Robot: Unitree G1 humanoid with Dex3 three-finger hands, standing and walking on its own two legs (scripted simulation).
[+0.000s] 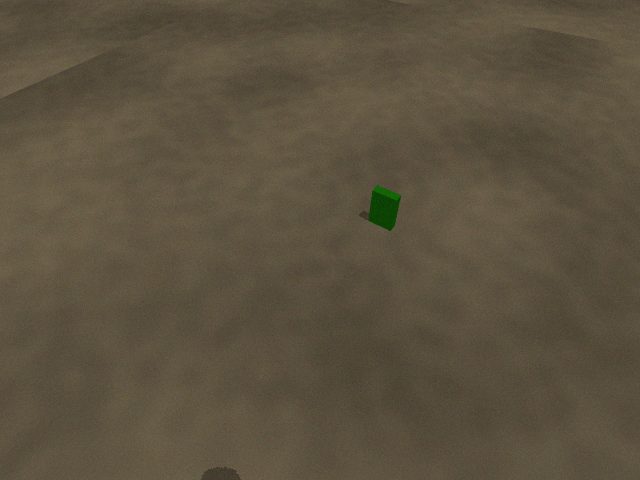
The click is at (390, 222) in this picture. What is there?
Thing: carton on end
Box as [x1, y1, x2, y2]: [368, 185, 400, 230]
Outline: 377,185 372,191 368,220 390,230 394,225 400,195
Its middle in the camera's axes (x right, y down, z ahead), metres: +0.28 -0.15 +1.70
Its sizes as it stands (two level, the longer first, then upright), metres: 0.113 0.040 0.181
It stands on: the floor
